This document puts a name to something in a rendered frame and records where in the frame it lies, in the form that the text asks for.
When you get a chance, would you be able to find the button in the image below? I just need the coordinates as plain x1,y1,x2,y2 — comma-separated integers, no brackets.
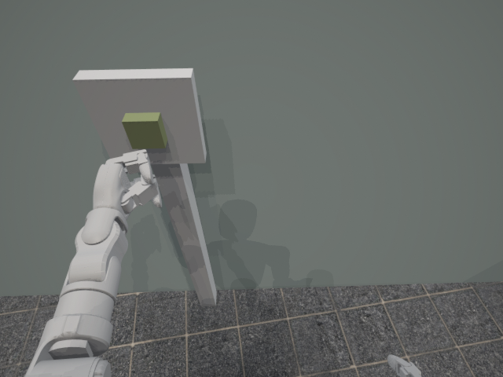
122,112,167,149

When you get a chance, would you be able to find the robot left forearm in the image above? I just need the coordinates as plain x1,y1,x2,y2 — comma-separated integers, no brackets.
25,208,128,377

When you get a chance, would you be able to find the panel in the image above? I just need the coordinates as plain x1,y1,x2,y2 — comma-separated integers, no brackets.
72,68,217,306

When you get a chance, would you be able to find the left robot upper arm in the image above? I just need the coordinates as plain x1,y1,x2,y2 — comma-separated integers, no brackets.
28,357,111,377

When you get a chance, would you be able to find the robot right hand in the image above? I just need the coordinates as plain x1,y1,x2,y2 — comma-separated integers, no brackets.
387,354,421,377

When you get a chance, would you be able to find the robot left hand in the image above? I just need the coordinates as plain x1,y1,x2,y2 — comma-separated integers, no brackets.
93,149,162,220

